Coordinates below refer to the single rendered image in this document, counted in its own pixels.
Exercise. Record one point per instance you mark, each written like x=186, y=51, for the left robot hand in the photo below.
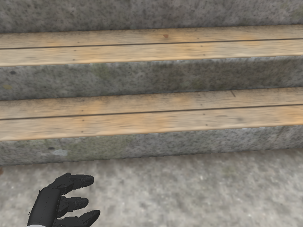
x=51, y=205

